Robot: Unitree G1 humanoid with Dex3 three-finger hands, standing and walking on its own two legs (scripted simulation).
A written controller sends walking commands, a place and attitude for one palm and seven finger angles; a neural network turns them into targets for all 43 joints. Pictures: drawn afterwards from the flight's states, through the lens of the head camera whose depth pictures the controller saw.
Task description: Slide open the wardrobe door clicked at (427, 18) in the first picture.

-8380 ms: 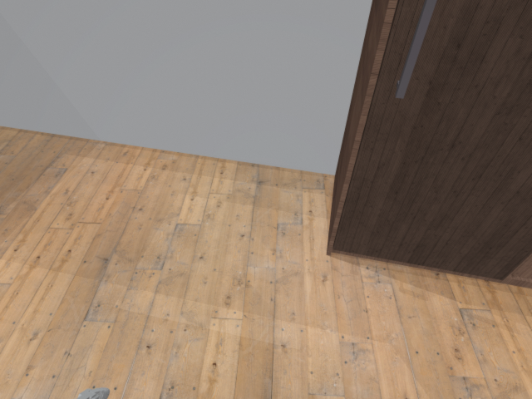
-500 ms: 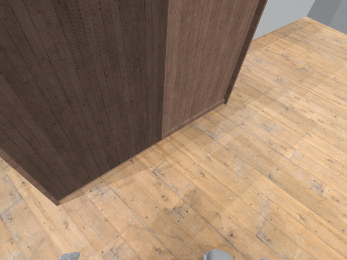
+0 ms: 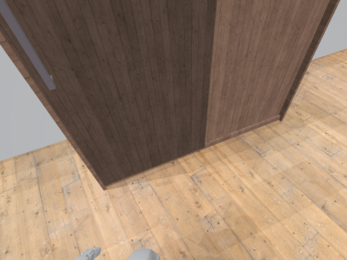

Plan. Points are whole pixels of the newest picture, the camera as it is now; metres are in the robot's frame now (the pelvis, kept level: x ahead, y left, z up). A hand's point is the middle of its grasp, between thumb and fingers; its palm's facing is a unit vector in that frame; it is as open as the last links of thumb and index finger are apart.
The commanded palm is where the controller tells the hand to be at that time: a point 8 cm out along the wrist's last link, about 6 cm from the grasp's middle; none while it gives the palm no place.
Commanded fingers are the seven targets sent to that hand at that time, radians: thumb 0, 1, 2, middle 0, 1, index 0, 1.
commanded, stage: turn to face it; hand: left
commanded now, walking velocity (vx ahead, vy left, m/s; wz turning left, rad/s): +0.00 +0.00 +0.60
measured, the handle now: (24, 38) +0.65 +0.42 +0.22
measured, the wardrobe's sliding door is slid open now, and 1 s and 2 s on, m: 0.00 0.00 0.00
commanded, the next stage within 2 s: take the last steps up to it in 0.68 s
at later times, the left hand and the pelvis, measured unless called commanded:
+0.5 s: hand out of the picture -0.04 +0.30 -0.17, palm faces +0.29 -0.93 -0.24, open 7.4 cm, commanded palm none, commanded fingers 0.00 0.90 0.90 -0.20 -0.30 -0.20 -0.30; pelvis -0.03 +0.07 +0.01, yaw +14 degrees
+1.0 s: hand out of the picture -0.08 +0.19 -0.15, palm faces +0.40 -0.88 -0.25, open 7.3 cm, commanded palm none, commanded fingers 0.00 0.90 0.90 -0.20 -0.30 -0.20 -0.30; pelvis -0.03 +0.01 +0.01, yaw +22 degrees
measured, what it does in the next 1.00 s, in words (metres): steps on the spot, turning left: left foot, then right foot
